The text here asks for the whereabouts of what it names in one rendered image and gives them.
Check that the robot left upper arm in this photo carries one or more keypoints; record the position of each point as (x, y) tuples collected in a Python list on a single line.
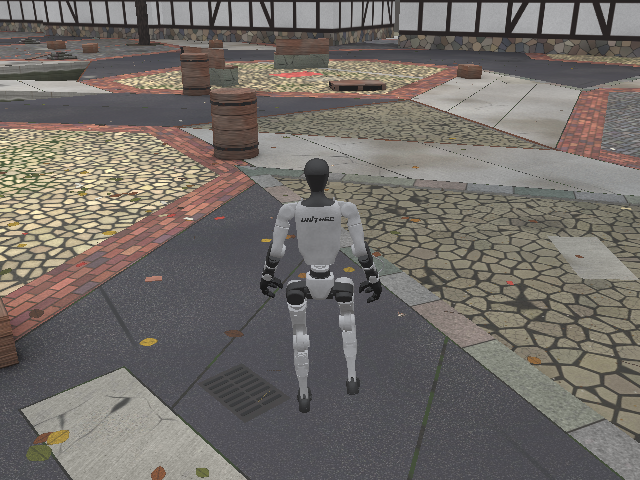
[(286, 212)]

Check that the robot right forearm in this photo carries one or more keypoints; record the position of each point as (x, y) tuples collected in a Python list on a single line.
[(368, 266)]

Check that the left robot hand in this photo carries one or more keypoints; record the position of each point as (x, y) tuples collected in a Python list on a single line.
[(272, 283)]

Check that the robot left foot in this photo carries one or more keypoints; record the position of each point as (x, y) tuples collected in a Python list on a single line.
[(304, 404)]

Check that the right robot thigh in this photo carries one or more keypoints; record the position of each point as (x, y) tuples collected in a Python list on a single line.
[(343, 290)]

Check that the robot right upper arm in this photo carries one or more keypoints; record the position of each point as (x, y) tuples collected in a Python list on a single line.
[(350, 211)]

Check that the robot left forearm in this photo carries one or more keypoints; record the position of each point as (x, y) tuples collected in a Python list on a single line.
[(270, 266)]

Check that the right robot hand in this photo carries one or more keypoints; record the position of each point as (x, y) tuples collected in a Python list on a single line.
[(376, 287)]

